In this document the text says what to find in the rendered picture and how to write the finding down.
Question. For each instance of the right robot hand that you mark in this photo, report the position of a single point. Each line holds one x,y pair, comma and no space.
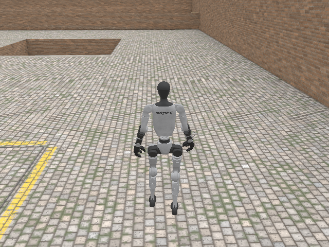
186,143

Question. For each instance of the left robot forearm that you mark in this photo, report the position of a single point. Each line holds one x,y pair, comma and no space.
139,138

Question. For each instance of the robot right shin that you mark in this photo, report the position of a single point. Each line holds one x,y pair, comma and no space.
175,191

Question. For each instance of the robot left upper arm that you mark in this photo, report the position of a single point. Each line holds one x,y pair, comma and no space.
145,117

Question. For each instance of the left robot hand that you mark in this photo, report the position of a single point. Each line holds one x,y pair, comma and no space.
137,149

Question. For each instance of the right robot forearm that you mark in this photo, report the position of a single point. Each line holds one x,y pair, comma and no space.
188,135

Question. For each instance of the right robot thigh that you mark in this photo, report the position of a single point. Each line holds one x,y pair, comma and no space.
176,159

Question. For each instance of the robot right upper arm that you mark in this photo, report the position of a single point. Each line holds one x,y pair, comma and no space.
182,116

